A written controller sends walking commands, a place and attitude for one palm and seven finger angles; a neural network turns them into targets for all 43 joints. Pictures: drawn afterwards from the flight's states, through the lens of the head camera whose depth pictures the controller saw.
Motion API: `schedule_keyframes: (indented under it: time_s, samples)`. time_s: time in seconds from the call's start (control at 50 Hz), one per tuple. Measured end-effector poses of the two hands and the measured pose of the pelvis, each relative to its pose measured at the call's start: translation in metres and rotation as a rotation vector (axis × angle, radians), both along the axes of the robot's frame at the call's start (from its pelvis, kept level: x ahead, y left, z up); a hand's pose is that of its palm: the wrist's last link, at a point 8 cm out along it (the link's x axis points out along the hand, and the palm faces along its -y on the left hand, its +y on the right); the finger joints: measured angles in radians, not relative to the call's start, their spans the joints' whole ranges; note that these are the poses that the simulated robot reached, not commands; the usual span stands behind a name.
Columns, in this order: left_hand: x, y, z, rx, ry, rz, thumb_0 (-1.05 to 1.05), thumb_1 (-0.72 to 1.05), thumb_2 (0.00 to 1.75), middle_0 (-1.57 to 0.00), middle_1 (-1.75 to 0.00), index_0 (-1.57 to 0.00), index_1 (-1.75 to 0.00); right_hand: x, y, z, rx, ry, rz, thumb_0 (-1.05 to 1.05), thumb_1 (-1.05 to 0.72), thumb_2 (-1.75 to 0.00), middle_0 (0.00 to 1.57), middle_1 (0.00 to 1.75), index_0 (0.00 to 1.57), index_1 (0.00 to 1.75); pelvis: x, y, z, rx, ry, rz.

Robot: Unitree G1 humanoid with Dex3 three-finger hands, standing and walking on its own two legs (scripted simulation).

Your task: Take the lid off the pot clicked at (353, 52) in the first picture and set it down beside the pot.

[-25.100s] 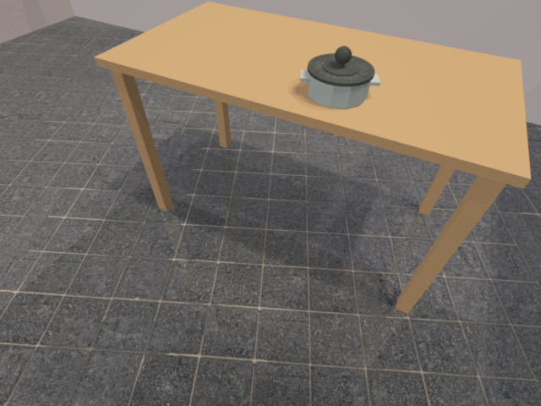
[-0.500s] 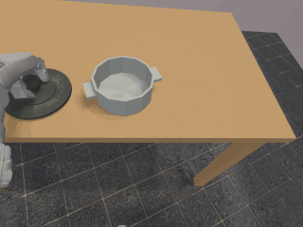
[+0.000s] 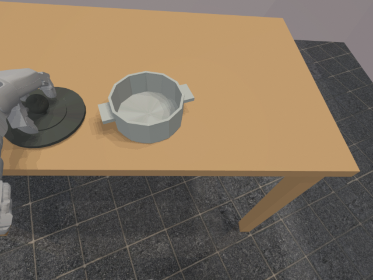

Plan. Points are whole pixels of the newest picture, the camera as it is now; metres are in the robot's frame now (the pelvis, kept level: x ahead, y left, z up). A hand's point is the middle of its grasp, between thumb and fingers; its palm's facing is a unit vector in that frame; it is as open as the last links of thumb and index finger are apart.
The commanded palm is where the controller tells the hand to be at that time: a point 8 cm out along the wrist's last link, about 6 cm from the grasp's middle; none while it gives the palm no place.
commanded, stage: raise the empty hand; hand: left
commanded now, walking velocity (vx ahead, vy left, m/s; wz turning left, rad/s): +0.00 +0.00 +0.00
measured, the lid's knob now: (37, 103) +0.49 +0.32 +0.06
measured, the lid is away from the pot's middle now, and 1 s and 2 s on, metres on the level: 0.25 0.25 0.25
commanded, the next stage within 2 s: draw the hand back to the body in 1.34 s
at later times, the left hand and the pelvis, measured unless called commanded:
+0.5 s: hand (14, 89) +0.46 +0.32 +0.14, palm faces -0.38 -0.12 -0.92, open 11.0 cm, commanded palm +0.48 +0.32 +0.20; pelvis +0.01 +0.00 +0.00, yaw +0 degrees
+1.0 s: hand out of the picture +0.46 +0.34 +0.19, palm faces -0.32 -0.10 -0.94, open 11.0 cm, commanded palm +0.47 +0.33 +0.25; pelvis +0.00 +0.01 +0.01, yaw +1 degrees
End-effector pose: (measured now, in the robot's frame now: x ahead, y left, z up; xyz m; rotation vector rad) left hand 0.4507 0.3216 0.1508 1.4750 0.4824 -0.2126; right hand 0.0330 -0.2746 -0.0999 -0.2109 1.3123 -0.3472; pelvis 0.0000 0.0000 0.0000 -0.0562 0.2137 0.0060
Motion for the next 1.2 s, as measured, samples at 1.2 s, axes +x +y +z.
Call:
schedule_keyframes:
  time_s: [1.2]
  samples:
    - [0.006, 0.01, 0.113, 0.035, -0.121, 0.046, 0.0, -0.03, 0.7, -0.39, -0.82, -0.39, -0.81, 0.017, 0.021, 0.008, 0.035, -0.051, 0.058, 0.0, -0.9, -0.9, 0.21, 0.3, 0.2, 0.3, 0.001, 0.014, 0.011, 0.003, -0.054, 0.026]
